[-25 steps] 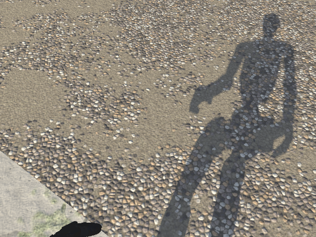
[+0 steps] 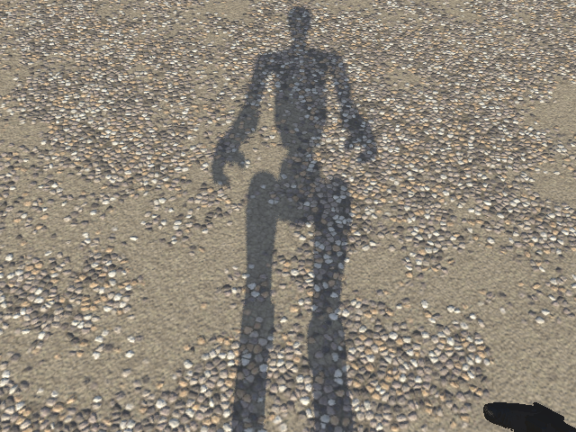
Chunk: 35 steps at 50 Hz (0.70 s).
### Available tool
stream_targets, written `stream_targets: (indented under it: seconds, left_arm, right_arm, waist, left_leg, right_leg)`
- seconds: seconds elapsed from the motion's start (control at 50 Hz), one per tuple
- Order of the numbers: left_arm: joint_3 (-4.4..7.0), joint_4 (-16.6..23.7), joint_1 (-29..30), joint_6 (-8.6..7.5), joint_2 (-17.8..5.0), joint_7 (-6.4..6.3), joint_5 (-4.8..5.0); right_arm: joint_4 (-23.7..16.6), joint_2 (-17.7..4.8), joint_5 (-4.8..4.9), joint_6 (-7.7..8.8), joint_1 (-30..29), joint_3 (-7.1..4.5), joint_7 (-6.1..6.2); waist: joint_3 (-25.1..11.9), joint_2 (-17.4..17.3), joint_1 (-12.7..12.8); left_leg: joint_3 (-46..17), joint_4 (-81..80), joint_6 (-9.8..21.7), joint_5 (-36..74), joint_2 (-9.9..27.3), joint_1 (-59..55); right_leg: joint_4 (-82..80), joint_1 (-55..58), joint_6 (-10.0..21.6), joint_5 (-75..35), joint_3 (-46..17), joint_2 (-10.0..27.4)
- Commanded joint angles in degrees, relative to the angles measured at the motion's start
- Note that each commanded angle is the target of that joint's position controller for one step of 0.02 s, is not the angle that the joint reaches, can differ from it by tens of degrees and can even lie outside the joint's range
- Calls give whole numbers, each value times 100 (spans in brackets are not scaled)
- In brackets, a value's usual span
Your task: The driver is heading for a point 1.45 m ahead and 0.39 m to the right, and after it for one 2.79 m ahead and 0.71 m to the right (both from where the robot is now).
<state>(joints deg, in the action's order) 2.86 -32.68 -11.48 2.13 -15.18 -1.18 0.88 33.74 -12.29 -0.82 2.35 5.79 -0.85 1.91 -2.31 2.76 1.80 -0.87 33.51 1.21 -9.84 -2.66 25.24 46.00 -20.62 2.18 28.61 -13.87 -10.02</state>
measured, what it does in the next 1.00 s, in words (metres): steps on the spot, turning right: right foot, then left foot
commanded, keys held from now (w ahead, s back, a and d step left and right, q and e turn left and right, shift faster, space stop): e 0.64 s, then no key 0.36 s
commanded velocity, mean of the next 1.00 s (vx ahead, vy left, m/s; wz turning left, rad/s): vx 0.00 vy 0.00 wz -0.49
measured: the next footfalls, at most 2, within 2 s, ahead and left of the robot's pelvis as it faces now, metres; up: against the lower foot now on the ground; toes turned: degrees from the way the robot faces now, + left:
right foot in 0.44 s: +0.02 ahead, -0.15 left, +0.00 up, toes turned -21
left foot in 0.88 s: +0.11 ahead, +0.07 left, +0.00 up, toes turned -27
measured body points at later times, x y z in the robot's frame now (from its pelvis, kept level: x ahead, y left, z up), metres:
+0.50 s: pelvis +0.00 -0.03 +0.00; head +0.01 -0.06 +0.45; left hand +0.23 +0.16 -0.08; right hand +0.05 -0.34 -0.11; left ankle +0.05 +0.11 -0.69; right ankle -0.02 -0.14 -0.72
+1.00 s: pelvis +0.02 -0.01 +0.01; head +0.03 +0.00 +0.46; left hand +0.28 +0.12 -0.09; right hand +0.08 -0.29 -0.07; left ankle +0.07 +0.09 -0.72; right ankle -0.02 -0.14 -0.72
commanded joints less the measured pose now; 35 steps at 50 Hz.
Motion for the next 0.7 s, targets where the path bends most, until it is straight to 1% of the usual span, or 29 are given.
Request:
stream_targets:
  seconds: [0.02,0.04,0.06,0.08,0.1,0.12,0.14,0.18,0.22,0.26,0.3,0.32,0.36,0.38,0.4,0.42,0.44,0.46,0.48,0.5,0.52,0.54,0.56,0.58,0.62,0.66,0.7]
  left_arm:
    - [254,264,-405,-148,-883,48,46]
    - [259,218,-154,-73,-867,42,53]
    - [207,251,-28,-7,-675,37,24]
    - [159,276,4,31,-541,49,50]
    - [127,272,25,37,-450,54,63]
    - [115,265,28,26,-419,49,66]
    - [102,266,45,14,-410,40,60]
    - [72,304,192,-2,-378,13,55]
    - [21,368,380,-14,-287,23,31]
    - [-23,372,437,-18,-204,80,12]
    - [-41,350,404,-11,-172,148,3]
    - [-17,317,310,0,-224,180,-3]
    - [37,264,200,17,-317,229,17]
    - [54,228,80,21,-313,259,13]
    - [76,145,-145,18,-284,290,-1]
    - [139,51,-387,7,-366,295,-18]
    - [246,43,-623,-29,-638,284,-64]
    - [416,261,-686,-72,-1379,185,-108]
    - [413,396,-662,-174,-1394,188,-215]
    - [337,453,-414,-255,-1111,174,-222]
    - [276,507,-77,-289,-910,137,-163]
    - [226,581,164,-292,-752,110,-104]
    - [188,631,362,-285,-705,79,-71]
    - [144,653,389,-282,-621,46,-93]
    - [116,649,252,-261,-564,-21,-142]
    - [120,639,137,-245,-585,-68,-131]
    - [125,631,102,-225,-589,-83,-125]
  right_arm:
    - [-579,-523,-118,56,241,-257,97]
    - [-598,-340,-97,25,156,-197,134]
    - [-601,-379,-41,-14,26,-174,184]
    - [-600,-473,-27,-46,-106,-167,205]
    - [-572,-526,-67,-57,-116,-160,221]
    - [-528,-525,-102,-62,-87,-152,228]
    - [-483,-518,-119,-70,-18,-146,235]
    - [-410,-557,-103,-88,164,-168,238]
    - [-342,-692,-80,-120,295,-232,237]
    - [-287,-861,-52,-139,270,-305,217]
    - [-216,-1024,1,-150,216,-374,175]
    - [-180,-1097,41,-143,227,-409,153]
    - [-59,-1166,107,-157,292,-452,89]
    - [-3,-1168,143,-169,272,-459,68]
    - [64,-1135,192,-187,234,-454,50]
    - [184,-989,224,-205,391,-423,32]
    - [326,-770,217,-225,645,-393,8]
    - [113,-451,-15,-221,668,-297,-47]
    - [-145,-683,23,-204,-81,-353,34]
    - [-152,-785,113,-209,-297,-389,35]
    - [-95,-726,98,-220,-220,-381,9]
    - [-31,-730,50,-242,-175,-391,12]
    - [-36,-747,-9,-246,-102,-406,20]
    - [-33,-733,-18,-229,-62,-404,18]
    - [-55,-674,-9,-200,-35,-368,36]
    - [-101,-597,22,-199,-73,-307,54]
    - [-147,-474,31,-219,-169,-224,50]
  waist:
    - [-621,-1485,-92]
    - [-434,-945,-153]
    - [-293,-720,-108]
    - [-149,-800,-107]
    - [-131,-834,-129]
    - [-201,-913,-146]
    - [-277,-978,-180]
    - [-370,-1033,-285]
    - [-419,-1099,-369]
    - [-468,-1180,-396]
    - [-437,-1252,-393]
    - [-406,-1305,-388]
    - [-340,-1309,-390]
    - [-317,-1268,-314]
    - [-314,-1204,-180]
    - [-320,-1053,-126]
    - [-210,-352,-108]
    - [-54,1527,-274]
    - [-189,1444,188]
    - [-85,991,146]
    - [-40,819,-13]
    - [-96,547,-90]
    - [-150,513,-196]
    - [-274,514,-248]
    - [-466,511,-225]
    - [-543,548,-173]
    - [-597,593,-89]
  left_leg:
    - [-3087,-1283,1709,1900,2689,-1963]
    - [-2411,-1254,1432,1040,2278,-1617]
    - [-2012,-1329,1189,322,1986,-1350]
    - [-1648,-1410,1107,269,1818,-1151]
    - [-1260,-1465,1085,422,1624,-1023]
    - [-992,-1447,1106,569,1530,-1090]
    - [-821,-1407,1151,660,1508,-1254]
    - [-711,-1369,1267,711,1620,-1617]
    - [-671,-1388,1349,677,1786,-1823]
    - [-490,-1416,1337,533,1870,-1682]
    - [-292,-1435,1309,324,1919,-1391]
    - [-226,-1463,1288,170,1956,-1262]
    - [-207,-1414,1245,64,2083,-1181]
    - [-134,-1291,1168,89,2102,-1147]
    - [30,-1049,1028,187,2046,-1066]
    - [261,-676,790,151,1867,-910]
    - [721,214,337,-472,1529,-371]
    - [1216,2076,-353,-2497,665,1333]
    - [203,3064,-462,-2773,352,1729]
    - [-92,3565,-448,-2337,448,1783]
    - [-212,3685,-404,-1868,496,1859]
    - [-281,3715,-425,-1520,525,1822]
    - [-250,3792,-473,-1200,469,1649]
    - [-201,3892,-502,-969,386,1488]
    - [-191,3859,-553,-724,291,1463]
    - [-203,3455,-566,-721,267,1502]
    - [-168,2747,-545,-807,320,1277]
  right_leg:
    - [2800,-1819,-563,785,591,556]
    - [3241,-1880,-647,307,630,706]
    - [3505,-1944,-648,-25,628,805]
    - [3662,-1966,-693,-257,711,850]
    - [3808,-1893,-726,-544,861,825]
    - [3817,-1887,-768,-756,961,817]
    - [3713,-1955,-810,-885,1001,839]
    - [3289,-2123,-868,-950,1026,961]
    - [2706,-2146,-886,-895,1080,1150]
    - [2008,-1735,-825,-762,1216,1316]
    - [1317,-1170,-685,-559,1400,1386]
    - [958,-894,-607,-535,1468,1409]
    - [245,-470,-420,-695,1629,1379]
    - [-250,-210,-295,-889,1714,1341]
    - [-926,184,-150,-1191,1860,1222]
    - [-1434,638,1,-1297,1918,996]
    - [-2058,1182,237,-1998,1244,1218]
    - [-2325,1845,926,-3675,-1028,2768]
    - [-2672,1182,1682,-3124,-1744,3204]
    - [-2734,990,1555,-2450,-1423,2912]
    - [-2686,903,1261,-1944,-1138,2622]
    - [-2593,855,1065,-1933,-930,2439]
    - [-2516,682,1009,-2258,-721,2295]
    - [-2443,606,999,-2573,-611,2175]
    - [-2298,771,1053,-3017,-576,2086]
    - [-2219,998,1073,-3262,-620,2083]
    - [-2160,1085,1030,-3275,-600,2061]
Velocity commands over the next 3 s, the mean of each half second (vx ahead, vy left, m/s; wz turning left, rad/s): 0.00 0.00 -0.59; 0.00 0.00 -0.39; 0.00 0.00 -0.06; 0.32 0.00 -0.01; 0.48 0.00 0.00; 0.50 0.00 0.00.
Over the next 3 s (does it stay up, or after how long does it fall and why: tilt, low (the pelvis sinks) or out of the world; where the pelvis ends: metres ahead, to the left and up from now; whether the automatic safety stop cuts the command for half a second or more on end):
stays up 0.68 -0.35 0.03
